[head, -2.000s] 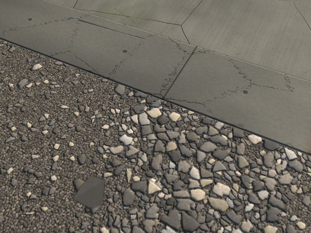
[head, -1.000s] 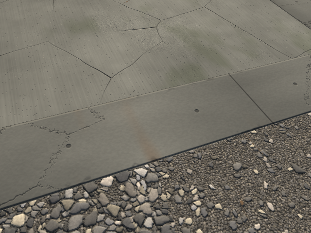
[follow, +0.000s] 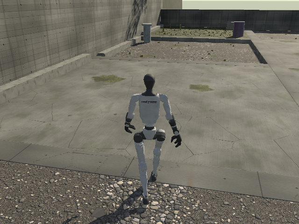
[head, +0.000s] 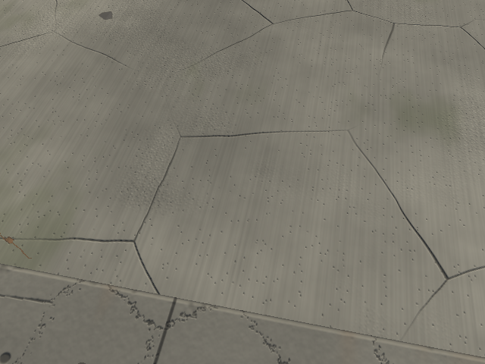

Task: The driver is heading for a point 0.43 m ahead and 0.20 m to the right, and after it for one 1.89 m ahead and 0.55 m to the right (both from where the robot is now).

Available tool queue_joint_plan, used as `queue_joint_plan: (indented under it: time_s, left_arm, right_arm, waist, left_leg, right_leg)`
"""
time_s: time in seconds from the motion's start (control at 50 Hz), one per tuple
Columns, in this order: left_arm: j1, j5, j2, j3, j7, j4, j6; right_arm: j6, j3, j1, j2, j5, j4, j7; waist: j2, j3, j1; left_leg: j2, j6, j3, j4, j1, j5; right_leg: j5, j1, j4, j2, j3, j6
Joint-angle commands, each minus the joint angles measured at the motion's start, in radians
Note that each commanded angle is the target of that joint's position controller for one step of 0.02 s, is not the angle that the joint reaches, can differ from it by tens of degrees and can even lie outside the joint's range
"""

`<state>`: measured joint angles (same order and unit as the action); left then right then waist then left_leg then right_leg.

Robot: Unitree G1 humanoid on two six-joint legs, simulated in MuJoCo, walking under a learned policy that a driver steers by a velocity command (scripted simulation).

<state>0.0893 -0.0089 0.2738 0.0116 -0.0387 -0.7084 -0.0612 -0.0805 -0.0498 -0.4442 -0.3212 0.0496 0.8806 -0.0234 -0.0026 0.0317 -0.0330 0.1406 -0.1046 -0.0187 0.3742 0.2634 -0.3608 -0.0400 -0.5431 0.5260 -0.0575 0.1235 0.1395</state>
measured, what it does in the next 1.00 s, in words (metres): walks ahead, turning right: left foot, then right foot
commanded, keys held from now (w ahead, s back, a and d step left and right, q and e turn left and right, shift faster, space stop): w+e+shift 0.68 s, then w+shift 0.06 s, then w+q+shift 0.16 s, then q+shift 0.10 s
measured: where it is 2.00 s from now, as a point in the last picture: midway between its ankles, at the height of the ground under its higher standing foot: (372, 147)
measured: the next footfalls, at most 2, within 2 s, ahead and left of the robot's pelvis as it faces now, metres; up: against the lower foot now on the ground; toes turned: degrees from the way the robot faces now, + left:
left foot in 0.40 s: +0.64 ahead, +0.09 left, +0.00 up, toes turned -23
right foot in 0.84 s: +0.88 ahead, -0.31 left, +0.00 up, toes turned -44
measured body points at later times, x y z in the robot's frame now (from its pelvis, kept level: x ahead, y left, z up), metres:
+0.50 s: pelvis +0.49 -0.01 +0.02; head +0.52 -0.02 +0.47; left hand +0.63 +0.27 -0.10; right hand +0.59 -0.32 -0.06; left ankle +0.60 +0.10 -0.71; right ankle +0.27 -0.04 -0.60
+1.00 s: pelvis +0.88 -0.25 +0.03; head +0.90 -0.27 +0.47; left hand +1.12 -0.10 -0.10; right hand +0.77 -0.48 -0.11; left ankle +0.94 -0.09 -0.60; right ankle +0.85 -0.28 -0.70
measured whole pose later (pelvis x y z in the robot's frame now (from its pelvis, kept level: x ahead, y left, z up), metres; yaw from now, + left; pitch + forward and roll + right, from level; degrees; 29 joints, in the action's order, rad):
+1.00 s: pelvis +0.88 -0.25 +0.03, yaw -38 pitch -1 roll -1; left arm 0.27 -0.04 0.26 -0.03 -0.01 -0.82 -0.07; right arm -0.04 -0.01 -0.32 -0.23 0.01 0.81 0.01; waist 0.01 0.06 -0.04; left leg -0.08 -0.04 0.05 1.30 -0.50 -0.31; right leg -0.28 -0.22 0.51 -0.08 0.14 0.11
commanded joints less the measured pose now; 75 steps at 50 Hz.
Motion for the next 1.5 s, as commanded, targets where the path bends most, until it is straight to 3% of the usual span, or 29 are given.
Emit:
queue_joint_plan:
  time_s: [0.02,0.04,0.08,0.16,0.24,0.32,0.38,0.4,0.42,0.44,0.5,0.58,0.72,0.78,0.82,0.84,0.86,0.88,0.92,0.96,1.08,1.18,1.22,1.24,1.26,1.28,1.32,1.42,1.5]
  left_arm:
    - [0.569,-0.011,0.313,-0.128,0.028,-0.134,0.028]
    - [0.424,-0.011,0.275,-0.126,0.017,-0.086,0.030]
    - [0.346,-0.005,0.145,-0.102,0.024,-0.092,0.026]
    - [0.321,-0.003,0.159,-0.093,0.031,-0.116,-0.015]
    - [0.322,0.009,0.183,-0.112,0.025,-0.099,-0.029]
    - [0.389,0.022,0.215,-0.132,0.020,-0.112,-0.025]
    - [0.368,0.008,0.267,-0.145,0.030,-0.107,-0.021]
    - [0.313,0.004,0.265,-0.145,0.026,-0.091,-0.029]
    - [0.280,-0.003,0.138,-0.112,0.029,-0.055,-0.042]
    - [0.396,0.051,0.047,-0.078,0.028,0.016,-0.036]
    - [0.170,-0.009,0.138,-0.089,0.019,-0.009,0.006]
    - [0.070,-0.026,0.045,-0.065,-0.023,0.066,0.058]
    - [-0.150,-0.026,0.047,-0.024,-0.067,0.176,0.057]
    - [-0.011,-0.039,0.091,-0.035,-0.046,0.108,0.042]
    - [0.346,-0.047,0.176,-0.080,-0.009,-0.011,0.038]
    - [0.377,-0.054,0.260,-0.108,0.015,-0.033,0.041]
    - [0.327,-0.067,0.337,-0.118,0.026,0.017,0.034]
    - [0.338,-0.044,0.285,-0.124,0.036,0.018,0.037]
    - [0.223,-0.041,0.175,-0.094,0.044,-0.032,0.004]
    - [0.182,-0.027,0.096,-0.069,0.039,-0.046,-0.031]
    - [0.064,0.008,0.051,-0.055,0.043,-0.059,-0.065]
    - [0.108,0.030,0.138,-0.085,0.076,-0.052,-0.049]
    - [0.025,0.039,0.136,-0.091,0.068,-0.033,-0.021]
    - [0.046,0.013,0.053,-0.078,0.052,-0.025,-0.011]
    - [0.312,0.007,0.008,-0.059,0.057,0.019,0.006]
    - [0.341,-0.021,0.053,-0.047,0.066,0.016,0.014]
    - [0.167,-0.044,0.122,-0.063,0.073,0.031,0.033]
    - [0.103,-0.036,0.077,-0.047,0.080,0.055,0.097]
    - [0.022,-0.026,0.092,-0.053,0.076,0.081,0.113]
  right_arm:
    - [-0.020,-0.010,0.107,-0.023,-0.019,-0.149,-0.002]
    - [-0.041,0.015,0.090,-0.053,-0.029,-0.193,0.005]
    - [-0.062,0.028,0.238,-0.090,-0.007,-0.225,0.021]
    - [0.007,0.061,0.269,-0.036,0.040,-0.277,0.037]
    - [0.002,0.090,0.501,-0.008,-0.001,-0.371,0.057]
    - [-0.003,0.079,0.542,-0.027,-0.019,-0.382,0.046]
    - [-0.018,0.035,0.324,-0.113,-0.019,-0.322,0.019]
    - [-0.025,0.011,0.127,-0.158,-0.013,-0.278,0.002]
    - [-0.026,-0.022,-0.112,-0.237,0.012,-0.243,-0.021]
    - [-0.015,-0.041,-0.023,-0.312,0.030,-0.246,-0.011]
    - [-0.003,-0.007,0.126,-0.075,0.015,-0.236,0.002]
    - [-0.032,0.008,0.045,-0.007,-0.025,-0.124,0.019]
    - [-0.057,-0.003,0.060,-0.077,-0.023,-0.069,0.018]
    - [-0.037,-0.017,-0.002,-0.181,-0.024,-0.046,0.006]
    - [-0.008,-0.020,0.065,-0.222,-0.028,-0.057,-0.004]
    - [0.000,-0.007,0.018,-0.135,-0.018,-0.066,0.006]
    - [-0.003,0.022,-0.150,-0.017,-0.069,-0.120,0.015]
    - [-0.011,0.000,0.043,-0.129,-0.067,-0.149,0.009]
    - [-0.007,0.009,0.077,-0.078,-0.060,-0.132,0.018]
    - [0.041,0.011,-0.019,-0.032,-0.037,-0.066,0.026]
    - [0.052,0.015,0.132,0.053,-0.037,-0.118,0.062]
    - [0.055,-0.012,-0.023,-0.004,-0.009,-0.088,0.076]
    - [0.058,-0.059,-0.237,-0.097,-0.005,-0.045,0.046]
    - [0.070,-0.076,-0.147,-0.159,-0.042,-0.044,0.026]
    - [0.064,-0.088,-0.058,-0.262,-0.033,-0.105,0.034]
    - [0.075,-0.100,0.044,-0.251,-0.046,-0.180,0.033]
    - [0.099,-0.060,0.137,-0.099,-0.056,-0.193,0.021]
    - [0.088,-0.074,0.099,-0.139,-0.047,-0.175,0.020]
    - [0.116,-0.088,0.117,-0.161,-0.058,-0.197,0.010]
  waist:
    - [-0.364,-0.278,0.202]
    - [-0.201,-0.386,0.163]
    - [0.094,-0.115,0.105]
    - [0.060,0.054,-0.013]
    - [-0.010,0.108,0.058]
    - [-0.048,0.026,0.122]
    - [-0.041,-0.151,0.008]
    - [-0.038,-0.246,-0.105]
    - [0.104,-0.396,-0.179]
    - [0.452,-0.529,-0.048]
    - [0.046,-0.127,-0.056]
    - [0.098,-0.023,0.008]
    - [0.035,0.108,0.049]
    - [0.100,0.005,0.136]
    - [0.110,-0.146,0.326]
    - [-0.028,-0.218,0.265]
    - [-0.230,-0.440,0.129]
    - [-0.025,-0.405,0.218]
    - [0.045,-0.032,0.087]
    - [0.047,0.035,-0.003]
    - [-0.090,0.054,-0.046]
    - [-0.101,-0.120,-0.088]
    - [-0.026,-0.174,-0.228]
    - [0.206,-0.043,-0.150]
    - [0.255,-0.241,0.035]
    - [0.142,-0.385,0.022]
    - [-0.092,-0.144,0.044]
    - [-0.041,-0.129,0.030]
    - [0.047,-0.129,-0.005]
  left_leg:
    - [0.009,0.154,-0.018,1.315,-0.907,-0.006]
    - [-0.012,0.134,0.145,1.371,-1.105,-0.066]
    - [-0.143,0.084,0.169,1.128,-1.058,0.079]
    - [-0.219,0.119,0.103,0.848,-0.912,0.019]
    - [-0.218,0.160,0.016,0.385,-0.736,0.324]
    - [-0.161,0.138,0.010,0.190,-0.643,0.466]
    - [-0.109,0.106,0.019,0.121,-0.368,0.274]
    - [-0.183,0.085,0.073,0.160,-0.127,0.198]
    - [-0.434,0.058,0.313,0.157,0.108,-0.170]
    - [-0.676,-0.054,0.900,-0.065,0.238,-0.375]
    - [-0.508,-0.019,0.477,-0.092,-0.130,-0.106]
    - [-0.439,0.034,0.148,-0.133,-0.263,0.301]
    - [-0.334,0.075,-0.231,-0.270,-0.418,0.782]
    - [-0.394,0.050,-0.215,-0.064,-0.317,1.343]
    - [-0.393,0.015,-0.204,0.422,-0.421,1.308]
    - [-0.273,0.021,-0.175,0.857,-0.634,0.412]
    - [-0.140,0.034,0.028,1.238,-0.926,-0.196]
    - [-0.148,0.021,0.129,1.241,-1.014,-0.035]
    - [-0.234,0.036,0.087,1.071,-0.998,0.074]
    - [-0.258,0.066,0.094,0.970,-0.804,0.056]
    - [-0.193,0.064,-0.071,0.467,-0.749,0.391]
    - [-0.056,-0.007,-0.165,0.280,-0.468,0.484]
    - [-0.070,-0.090,-0.070,0.157,-0.259,0.520]
    - [-0.174,-0.111,0.112,0.161,-0.222,1.131]
    - [-0.404,-0.314,0.533,0.165,-0.070,1.626]
    - [-0.481,-0.375,0.712,0.022,-0.059,1.142]
    - [-0.362,-0.278,0.624,-0.098,-0.349,0.456]
    - [-0.224,-0.077,0.452,-0.052,-0.473,0.667]
    - [-0.169,0.022,0.504,-0.076,-0.423,0.363]
  right_leg:
    - [-0.105,1.024,0.060,0.261,-0.604,0.267]
    - [-0.350,1.061,-0.177,0.352,-0.997,0.367]
    - [-0.436,0.686,-0.293,0.299,-0.835,0.259]
    - [-0.263,0.245,-0.352,0.129,-0.586,0.198]
    - [-0.066,0.071,-0.427,0.046,-0.478,0.144]
    - [0.238,0.298,-0.331,0.075,-0.497,0.076]
    - [0.534,0.413,0.029,0.064,-0.484,0.011]
    - [0.432,0.284,0.270,0.028,-0.468,-0.009]
    - [-0.056,0.127,0.607,-0.019,-0.385,-0.001]
    - [-0.470,-0.142,0.875,-0.084,-0.272,-0.033]
    - [-0.247,-0.255,0.831,0.090,-0.204,-0.033]
    - [-0.246,-0.287,0.795,0.155,-0.181,-0.040]
    - [0.049,-0.035,0.299,0.074,0.019,0.002]
    - [-0.046,0.237,0.217,-0.046,0.023,0.051]
    - [-0.107,0.646,0.072,-0.045,-0.072,0.094]
    - [-0.276,0.853,0.088,0.127,-0.271,0.099]
    - [-0.276,1.089,-0.002,0.488,-0.818,0.199]
    - [-0.392,0.972,-0.173,0.434,-0.830,0.165]
    - [-0.140,0.577,-0.253,0.381,-0.557,0.124]
    - [0.313,0.344,-0.264,0.329,-0.313,0.079]
    - [0.553,0.298,-0.297,0.148,0.116,-0.026]
    - [0.774,0.439,0.074,0.230,0.133,-0.084]
    - [0.417,0.341,0.592,0.178,0.114,-0.129]
    - [-0.532,0.089,0.938,-0.024,0.109,-0.162]
    - [-0.602,-0.067,1.149,-0.063,-0.094,-0.198]
    - [-0.510,-0.093,1.140,-0.017,-0.220,-0.188]
    - [-0.443,-0.102,0.935,0.059,-0.225,-0.183]
    - [-0.320,0.005,0.641,0.085,-0.217,-0.204]
    - [-0.239,-0.074,0.537,0.075,-0.245,-0.217]
Keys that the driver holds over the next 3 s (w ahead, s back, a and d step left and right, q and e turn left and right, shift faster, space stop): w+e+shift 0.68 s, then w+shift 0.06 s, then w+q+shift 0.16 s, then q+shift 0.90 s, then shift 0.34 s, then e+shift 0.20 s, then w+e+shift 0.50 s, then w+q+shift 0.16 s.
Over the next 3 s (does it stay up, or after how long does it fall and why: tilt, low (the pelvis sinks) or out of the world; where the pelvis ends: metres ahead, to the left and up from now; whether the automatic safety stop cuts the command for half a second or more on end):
stays up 1.52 -0.65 0.01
